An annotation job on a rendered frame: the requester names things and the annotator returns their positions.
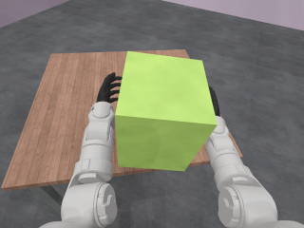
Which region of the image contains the robot right forearm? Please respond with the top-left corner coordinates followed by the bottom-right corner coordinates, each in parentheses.
top-left (204, 116), bottom-right (278, 218)

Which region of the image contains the carton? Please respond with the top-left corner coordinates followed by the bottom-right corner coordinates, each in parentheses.
top-left (115, 51), bottom-right (218, 172)

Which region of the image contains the right robot hand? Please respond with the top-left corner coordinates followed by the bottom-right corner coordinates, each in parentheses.
top-left (208, 86), bottom-right (220, 117)

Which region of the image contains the robot left forearm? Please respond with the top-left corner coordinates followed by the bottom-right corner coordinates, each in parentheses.
top-left (61, 101), bottom-right (115, 218)

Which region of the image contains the robot right upper arm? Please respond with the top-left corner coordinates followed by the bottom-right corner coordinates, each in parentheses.
top-left (218, 184), bottom-right (304, 228)

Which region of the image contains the left robot hand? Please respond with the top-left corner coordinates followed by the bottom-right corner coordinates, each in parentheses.
top-left (96, 72), bottom-right (123, 104)

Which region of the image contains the table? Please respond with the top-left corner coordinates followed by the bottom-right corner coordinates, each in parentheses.
top-left (1, 49), bottom-right (243, 215)

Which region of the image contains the robot left upper arm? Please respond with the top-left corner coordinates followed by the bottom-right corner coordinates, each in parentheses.
top-left (39, 181), bottom-right (118, 228)

